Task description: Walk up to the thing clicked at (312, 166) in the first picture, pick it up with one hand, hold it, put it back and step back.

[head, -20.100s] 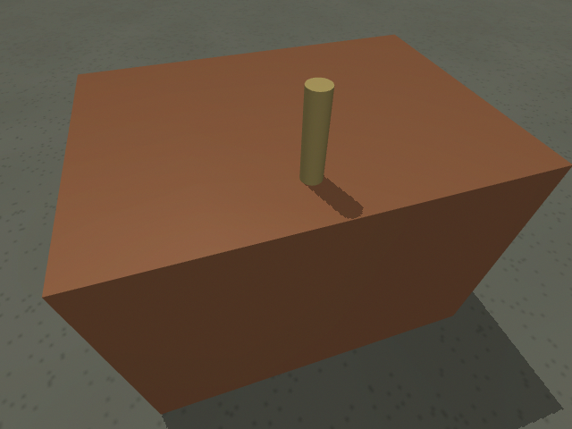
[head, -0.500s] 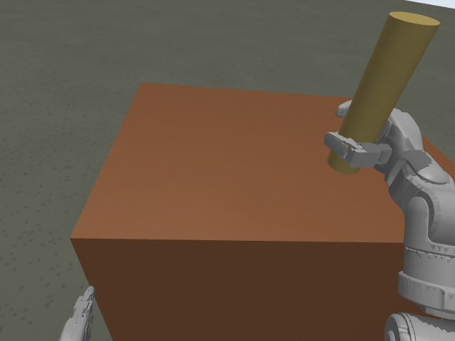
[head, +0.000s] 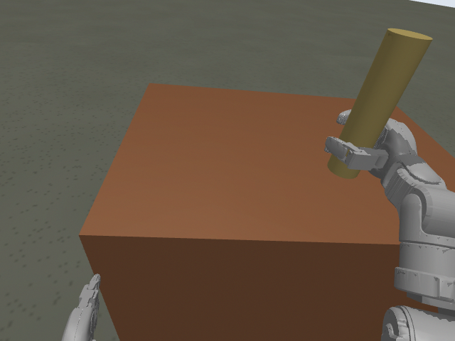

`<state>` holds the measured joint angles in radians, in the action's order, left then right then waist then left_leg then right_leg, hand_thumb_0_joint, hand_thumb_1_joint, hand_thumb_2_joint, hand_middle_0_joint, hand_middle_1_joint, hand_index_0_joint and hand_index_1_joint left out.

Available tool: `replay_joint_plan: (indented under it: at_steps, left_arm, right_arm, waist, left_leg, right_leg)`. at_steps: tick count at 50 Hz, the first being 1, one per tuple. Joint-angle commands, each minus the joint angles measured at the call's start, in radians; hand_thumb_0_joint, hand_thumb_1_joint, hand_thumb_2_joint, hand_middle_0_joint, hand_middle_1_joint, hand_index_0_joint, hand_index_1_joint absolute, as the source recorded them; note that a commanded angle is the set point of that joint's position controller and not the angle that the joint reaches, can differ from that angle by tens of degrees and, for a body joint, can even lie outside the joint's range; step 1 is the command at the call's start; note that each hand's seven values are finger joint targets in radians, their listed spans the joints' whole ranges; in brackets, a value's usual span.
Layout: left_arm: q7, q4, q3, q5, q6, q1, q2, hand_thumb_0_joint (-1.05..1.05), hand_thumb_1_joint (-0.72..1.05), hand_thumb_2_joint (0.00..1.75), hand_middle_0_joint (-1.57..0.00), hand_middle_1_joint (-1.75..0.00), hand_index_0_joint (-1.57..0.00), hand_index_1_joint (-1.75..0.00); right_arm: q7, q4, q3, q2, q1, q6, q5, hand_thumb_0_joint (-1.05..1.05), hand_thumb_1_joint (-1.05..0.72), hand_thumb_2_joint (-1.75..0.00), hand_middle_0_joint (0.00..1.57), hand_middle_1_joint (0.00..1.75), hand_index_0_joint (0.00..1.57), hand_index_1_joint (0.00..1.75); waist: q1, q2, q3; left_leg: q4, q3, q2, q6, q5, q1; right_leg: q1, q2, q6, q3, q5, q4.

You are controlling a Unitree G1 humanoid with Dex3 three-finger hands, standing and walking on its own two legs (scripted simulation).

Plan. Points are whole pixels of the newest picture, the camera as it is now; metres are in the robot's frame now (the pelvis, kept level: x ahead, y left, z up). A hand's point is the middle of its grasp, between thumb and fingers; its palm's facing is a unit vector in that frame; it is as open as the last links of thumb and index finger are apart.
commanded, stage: crouch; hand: right
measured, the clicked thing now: (370, 112) +0.36 -0.18 +0.30
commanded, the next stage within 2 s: lower in 1.16 s
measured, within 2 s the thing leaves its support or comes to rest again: neither
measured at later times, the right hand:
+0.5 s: hand (326, 145) +0.44 -0.17 +0.19, palm faces +0.14 +0.99 +0.02, open 7.4 cm
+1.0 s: hand (320, 150) +0.48 -0.18 +0.15, palm faces +0.13 +0.99 +0.01, open 7.4 cm
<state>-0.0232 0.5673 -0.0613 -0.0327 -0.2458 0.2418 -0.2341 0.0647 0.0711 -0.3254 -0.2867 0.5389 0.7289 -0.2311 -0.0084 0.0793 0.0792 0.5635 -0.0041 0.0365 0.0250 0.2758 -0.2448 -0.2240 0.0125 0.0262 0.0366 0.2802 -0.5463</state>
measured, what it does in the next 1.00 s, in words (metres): stands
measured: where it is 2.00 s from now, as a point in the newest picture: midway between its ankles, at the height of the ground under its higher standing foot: outside the picture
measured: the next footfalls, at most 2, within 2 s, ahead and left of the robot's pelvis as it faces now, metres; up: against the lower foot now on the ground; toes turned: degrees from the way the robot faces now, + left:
none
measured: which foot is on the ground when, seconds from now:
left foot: down 0.00-1.00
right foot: down 0.00-1.00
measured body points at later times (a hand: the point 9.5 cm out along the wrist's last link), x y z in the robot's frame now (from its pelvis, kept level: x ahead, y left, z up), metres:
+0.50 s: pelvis -0.01 +0.00 +0.00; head -0.01 +0.01 +0.45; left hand +0.14 +0.26 -0.06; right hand +0.43 -0.22 +0.19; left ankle +0.02 +0.13 -0.73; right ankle +0.01 -0.14 -0.73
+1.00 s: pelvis +0.01 -0.01 -0.01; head +0.04 -0.01 +0.44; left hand +0.15 +0.25 -0.07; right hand +0.47 -0.24 +0.15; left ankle +0.02 +0.13 -0.73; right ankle +0.01 -0.14 -0.73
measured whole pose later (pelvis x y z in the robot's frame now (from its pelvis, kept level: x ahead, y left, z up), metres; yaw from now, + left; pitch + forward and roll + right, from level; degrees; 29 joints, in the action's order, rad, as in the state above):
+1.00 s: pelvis +0.01 -0.01 -0.01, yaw +3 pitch +7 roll +0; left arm -0.03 0.48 -0.04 0.00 -0.19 0.27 -0.22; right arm 0.06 0.90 -0.35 -0.38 0.81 -0.02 -0.10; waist -0.08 0.01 0.07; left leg 0.61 0.04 0.01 0.03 0.27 -0.46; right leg -0.44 0.03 0.02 0.00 0.32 -0.64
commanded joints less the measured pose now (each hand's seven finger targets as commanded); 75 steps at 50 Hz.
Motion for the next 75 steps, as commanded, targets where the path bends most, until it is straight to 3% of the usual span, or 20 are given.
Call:
replay_joint_plan:
  at_steps: [1, 6, 8, 13, 22, 30, 33, 36, 41, 43, 45, 51, 52, 53, 55, 59, 61, 65, 70, 75]
  left_arm:
    - [0.002, -0.13, -0.063, 0.0, -0.063, -0.033, -0.112, 0.0, -0.55, 0.05, -0.05, -0.05, -0.05, -0.05]
    - [-0.004, -0.136, -0.082, 0.004, -0.103, -0.11, -0.132, 0.0, -0.55, 0.06, -0.05, -0.05, -0.05, -0.05]
    - [-0.013, -0.111, -0.047, 0.007, -0.111, -0.136, -0.109, 0.0, -0.55, 0.06, -0.05, -0.05, -0.05, -0.05]
    - [-0.048, -0.117, -0.068, 0.017, -0.114, -0.159, -0.155, 0.0, -0.53, 0.05, -0.05, -0.06, -0.06, -0.05]
    - [-0.033, -0.132, -0.027, 0.027, -0.087, -0.034, -0.086, 0.0, -0.53, 0.04, -0.05, -0.05, -0.06, -0.05]
    - [-0.018, -0.175, -0.049, 0.025, -0.072, -0.02, -0.111, 0.0, -0.54, 0.04, -0.05, -0.05, -0.06, -0.05]
    - [-0.037, -0.29, -0.063, 0.025, -0.079, -0.109, -0.153, 0.0, -0.55, 0.06, -0.05, -0.05, -0.05, -0.05]
    - [-0.043, -0.184, 0.004, 0.024, -0.048, 0.017, -0.072, 0.0, -0.55, 0.06, -0.05, -0.06, -0.05, -0.06]
    - [-0.046, -0.172, -0.07, 0.033, -0.019, -0.006, -0.15, 0.0, -0.54, 0.05, -0.05, -0.05, -0.05, -0.05]
    - [-0.029, -0.153, -0.033, 0.03, -0.009, -0.004, -0.103, 0.0, -0.53, 0.04, -0.05, -0.05, -0.06, -0.05]
    - [-0.013, -0.228, 0.021, 0.029, -0.008, -0.048, -0.054, 0.0, -0.54, 0.04, -0.05, -0.05, -0.05, -0.05]
    - [-0.017, -0.273, -0.064, 0.028, 0.021, 0.063, -0.14, 0.0, -0.54, 0.04, -0.05, -0.05, -0.06, -0.05]
    - [-0.02, -0.247, -0.093, 0.028, 0.028, 0.089, -0.164, 0.0, -0.54, 0.04, -0.05, -0.05, -0.05, -0.05]
    - [-0.016, -0.249, -0.063, 0.027, 0.032, 0.089, -0.136, 0.0, -0.53, 0.04, -0.05, -0.05, -0.05, -0.05]
    - [-0.023, -0.289, -0.102, 0.025, 0.028, 0.027, -0.181, 0.0, -0.54, 0.05, -0.05, -0.05, -0.05, -0.05]
    - [-0.018, -0.29, -0.02, 0.024, 0.028, -0.025, -0.099, 0.0, -0.55, 0.06, -0.05, -0.05, -0.05, -0.05]
    - [-0.023, -0.309, -0.042, 0.025, 0.032, -0.034, -0.135, 0.0, -0.55, 0.05, -0.05, -0.05, -0.05, -0.05]
    - [-0.022, -0.242, -0.072, 0.026, 0.053, 0.052, -0.161, 0.0, -0.56, 0.06, -0.05, -0.04, -0.04, -0.05]
    - [0.0, -0.286, -0.002, 0.026, 0.063, 0.067, -0.088, 0.0, -0.56, 0.05, -0.05, -0.04, -0.04, -0.05]
    - [-0.011, -0.308, -0.075, 0.032, 0.068, 0.094, -0.151, 0.0, -0.56, 0.06, -0.05, -0.05, -0.04, -0.05]
  right_arm:
    - [-0.025, -0.101, -0.073, -0.224, 0.484, -0.169, 0.026, 0.0, -0.47, -1.33, 1.41, 1.47, 1.43, 1.47]
    - [-0.042, -0.081, -0.011, -0.25, 0.701, -0.332, 0.065, 0.0, -0.51, -1.32, 1.41, 1.45, 1.42, 1.45]
    - [-0.044, -0.031, 0.011, -0.247, 0.716, -0.387, 0.072, 0.0, -0.5, -1.34, 1.41, 1.47, 1.43, 1.47]
    - [-0.045, 0.164, -0.018, -0.296, 0.739, -0.482, 0.076, 0.0, -0.44, -1.33, 1.38, 1.45, 1.4, 1.45]
    - [-0.03, 0.47, -0.067, -0.332, 0.671, -0.619, 0.101, 0.0, -0.4, -1.31, 1.36, 1.44, 1.38, 1.44]
    - [-0.014, 0.396, -0.035, -0.332, 0.818, -0.725, 0.101, 0.0, -0.4, -1.27, 1.31, 1.38, 1.33, 1.38]
    - [-0.015, 0.327, -0.028, -0.357, 0.935, -0.77, 0.101, 0.0, -0.42, -1.29, 1.33, 1.4, 1.35, 1.4]
    - [-0.007, 0.459, 0.002, -0.301, 0.832, -0.783, 0.1, 0.0, -0.45, -1.28, 1.34, 1.4, 1.36, 1.4]
    - [-0.016, 0.546, -0.067, -0.384, 0.806, -0.796, 0.111, 0.0, -0.46, -1.3, 1.35, 1.42, 1.37, 1.42]
    - [-0.017, 0.654, -0.047, -0.327, 0.721, -0.801, 0.116, 0.0, -0.45, -1.29, 1.34, 1.41, 1.36, 1.41]
    - [-0.015, 0.601, -0.044, -0.326, 0.77, -0.827, 0.12, 0.0, -0.44, -1.27, 1.32, 1.38, 1.34, 1.38]
    - [-0.003, 0.464, -0.066, -0.377, 0.833, -0.867, 0.111, 0.0, -0.44, -1.3, 1.34, 1.41, 1.36, 1.41]
    - [-0.003, 0.552, -0.058, -0.365, 0.78, -0.857, 0.116, 0.0, -0.45, -1.3, 1.34, 1.41, 1.36, 1.41]
    - [-0.001, 0.521, -0.049, -0.349, 0.786, -0.863, 0.113, 0.0, -0.43, -1.29, 1.34, 1.41, 1.36, 1.41]
    - [-0.007, 0.488, -0.064, -0.379, 0.826, -0.873, 0.113, 0.0, -0.46, -1.28, 1.33, 1.39, 1.35, 1.39]
    - [-0.001, 0.557, -0.031, -0.311, 0.811, -0.888, 0.113, 0.0, -0.46, -1.27, 1.33, 1.39, 1.35, 1.39]
    - [0.0, 0.548, -0.064, -0.371, 0.824, -0.898, 0.118, 0.0, -0.47, -1.29, 1.34, 1.4, 1.36, 1.4]
    - [0.011, 0.659, -0.077, -0.362, 0.745, -0.887, 0.116, 0.0, -0.47, -1.33, 1.35, 1.44, 1.38, 1.44]
    - [0.018, 0.708, -0.08, -0.347, 0.721, -0.916, 0.121, 0.0, -0.48, -1.32, 1.36, 1.44, 1.38, 1.44]
    - [0.025, 0.643, -0.087, -0.395, 0.78, -0.964, 0.125, 0.0, -0.48, -1.32, 1.36, 1.43, 1.38, 1.43]
  waist:
    - [-0.039, -0.135, 0.111]
    - [-0.043, -0.021, 0.264]
    - [-0.028, -0.009, 0.271]
    - [-0.028, -0.046, 0.375]
    - [-0.042, -0.124, 0.191]
    - [-0.071, -0.034, 0.325]
    - [-0.084, -0.028, 0.484]
    - [-0.069, -0.024, 0.406]
    - [-0.061, -0.007, 0.362]
    - [-0.056, -0.018, 0.27]
    - [-0.06, -0.051, 0.323]
    - [-0.081, -0.01, 0.442]
    - [-0.095, -0.012, 0.405]
    - [-0.087, 0.01, 0.406]
    - [-0.087, 0.008, 0.454]
    - [-0.084, 0.006, 0.429]
    - [-0.077, -0.016, 0.47]
    - [-0.093, -0.022, 0.4]
    - [-0.095, -0.073, 0.332]
    - [-0.123, -0.022, 0.39]
  left_leg:
    - [-0.11, -0.037, -0.028, 0.007, -0.145, -0.05]
    - [-0.066, -0.03, -0.032, -0.008, -0.145, -0.043]
    - [-0.06, -0.031, -0.033, -0.013, -0.12, -0.044]
    - [-0.046, -0.032, -0.037, -0.012, -0.169, -0.018]
    - [-0.082, -0.001, -0.032, 0.003, -0.111, -0.053]
    - [-0.04, -0.009, -0.045, -0.008, -0.197, -0.083]
    - [-0.022, -0.016, -0.047, -0.012, -0.248, -0.042]
    - [-0.018, -0.022, -0.051, -0.014, -0.269, -0.055]
    - [-0.018, -0.019, -0.048, -0.015, -0.283, -0.077]
    - [-0.023, -0.026, -0.054, -0.017, -0.232, -0.105]
    - [-0.021, -0.019, -0.052, -0.013, -0.239, -0.069]
    - [0.013, -0.011, -0.053, -0.011, -0.357, -0.07]
    - [0.013, -0.015, -0.056, -0.014, -0.344, -0.093]
    - [0.012, -0.012, -0.053, -0.015, -0.349, -0.098]
    - [0.022, -0.019, -0.058, -0.016, -0.356, -0.105]
    - [0.023, -0.017, -0.055, -0.018, -0.321, -0.113]
    - [0.036, -0.016, -0.055, -0.018, -0.354, -0.084]
    - [0.035, -0.009, -0.051, -0.017, -0.355, -0.107]
    - [0.045, -0.011, -0.056, -0.013, -0.303, -0.138]
    - [0.076, 0.006, -0.047, -0.013, -0.299, -0.17]
  right_leg:
    - [0.026, -0.03, -0.051, -0.057, -0.1, 0.058]
    - [0.054, -0.017, -0.036, -0.043, -0.098, 0.035]
    - [0.027, -0.014, -0.033, -0.036, -0.081, 0.03]
    - [0.044, -0.004, -0.028, -0.029, -0.134, 0.008]
    - [-0.091, -0.012, -0.04, -0.059, -0.074, 0.032]
    - [-0.009, -0.006, -0.036, -0.058, -0.137, 0.009]
    - [0.054, 0.003, -0.03, -0.043, -0.199, -0.013]
    - [0.019, 0.0, -0.029, -0.044, -0.238, -0.02]
    - [-0.03, -0.004, -0.026, -0.051, -0.254, -0.022]
    - [-0.09, 0.0, -0.024, -0.051, -0.203, -0.01]
    - [-0.1, -0.001, -0.031, -0.057, -0.192, -0.015]
    - [0.016, 0.003, -0.026, -0.059, -0.327, -0.05]
    - [0.004, 0.006, -0.025, -0.055, -0.327, -0.049]
    - [0.013, 0.006, -0.023, -0.056, -0.342, -0.057]
    - [0.046, 0.015, -0.019, -0.046, -0.396, -0.071]
    - [-0.004, 0.015, -0.021, -0.046, -0.348, -0.077]
    - [-0.015, 0.014, -0.021, -0.047, -0.364, -0.087]
    - [-0.06, 0.004, -0.025, -0.056, -0.324, -0.083]
    - [-0.147, 0.007, -0.034, -0.057, -0.253, -0.093]
    - [-0.135, 0.0, -0.038, -0.063, -0.231, -0.13]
